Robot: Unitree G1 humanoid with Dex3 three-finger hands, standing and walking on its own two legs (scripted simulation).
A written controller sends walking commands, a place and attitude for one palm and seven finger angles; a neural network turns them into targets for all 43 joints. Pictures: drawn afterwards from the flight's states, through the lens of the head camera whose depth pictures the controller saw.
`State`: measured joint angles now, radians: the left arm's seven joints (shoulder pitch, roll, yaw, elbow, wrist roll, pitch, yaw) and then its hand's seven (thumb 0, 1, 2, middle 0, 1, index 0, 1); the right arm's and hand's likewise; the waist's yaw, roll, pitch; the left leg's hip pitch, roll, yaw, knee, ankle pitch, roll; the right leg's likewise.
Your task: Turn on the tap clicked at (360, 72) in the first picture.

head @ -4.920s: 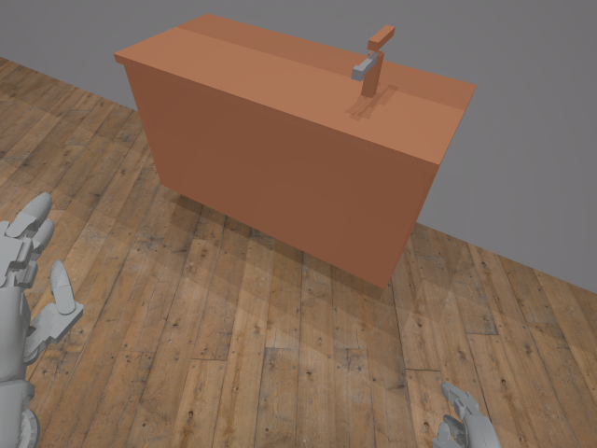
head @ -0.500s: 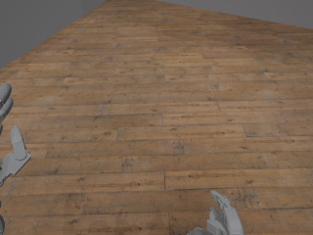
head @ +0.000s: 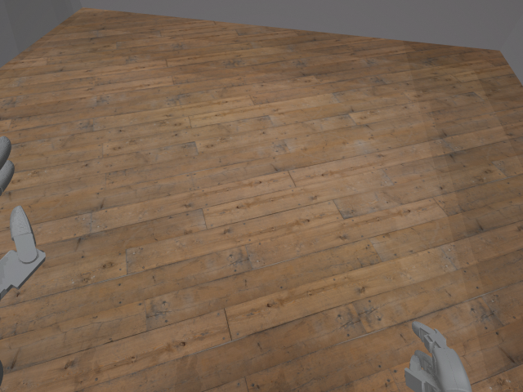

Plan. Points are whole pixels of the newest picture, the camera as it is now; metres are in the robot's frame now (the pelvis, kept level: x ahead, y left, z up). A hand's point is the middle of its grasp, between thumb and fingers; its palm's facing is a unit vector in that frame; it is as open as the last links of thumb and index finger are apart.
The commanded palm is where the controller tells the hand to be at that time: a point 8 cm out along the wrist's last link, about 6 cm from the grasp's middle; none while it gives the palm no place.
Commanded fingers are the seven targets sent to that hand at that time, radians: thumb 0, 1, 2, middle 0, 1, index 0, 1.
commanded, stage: walk to a spot facing it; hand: left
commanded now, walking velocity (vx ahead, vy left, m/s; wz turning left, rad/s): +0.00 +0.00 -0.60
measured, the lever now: out of the picture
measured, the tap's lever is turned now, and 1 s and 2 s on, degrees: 0 0 0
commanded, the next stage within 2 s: none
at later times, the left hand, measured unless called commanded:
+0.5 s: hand (205, 229) +0.27 +0.09 +0.17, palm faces -0.01 -0.84 -0.55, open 7.4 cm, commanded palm +0.22 +0.17 +0.18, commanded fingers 0.00 0.90 0.90 -0.20 -0.30 -0.20 -0.30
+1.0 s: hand (261, 233) +0.26 +0.03 +0.18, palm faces -0.19 -0.89 -0.42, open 7.4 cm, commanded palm +0.24 +0.09 +0.18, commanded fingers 0.00 0.90 0.90 -0.20 -0.30 -0.20 -0.30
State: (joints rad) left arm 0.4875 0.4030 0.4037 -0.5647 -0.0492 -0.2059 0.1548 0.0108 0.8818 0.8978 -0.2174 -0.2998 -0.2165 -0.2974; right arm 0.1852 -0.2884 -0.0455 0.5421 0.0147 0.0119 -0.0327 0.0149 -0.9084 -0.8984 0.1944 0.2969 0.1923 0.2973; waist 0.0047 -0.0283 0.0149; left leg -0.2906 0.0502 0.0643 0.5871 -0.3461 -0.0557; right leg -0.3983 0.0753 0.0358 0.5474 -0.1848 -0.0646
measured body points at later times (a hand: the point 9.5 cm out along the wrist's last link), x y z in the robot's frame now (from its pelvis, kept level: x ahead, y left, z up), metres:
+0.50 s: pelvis -0.03 -0.04 +0.00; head +0.04 -0.08 +0.44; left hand +0.26 +0.13 +0.20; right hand +0.04 -0.31 -0.12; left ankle -0.03 +0.12 -0.65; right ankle -0.04 -0.12 -0.73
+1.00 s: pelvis -0.06 -0.03 +0.00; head -0.03 -0.05 +0.45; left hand +0.26 +0.07 +0.20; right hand -0.02 -0.28 -0.09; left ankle +0.02 +0.10 -0.73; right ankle -0.12 -0.13 -0.69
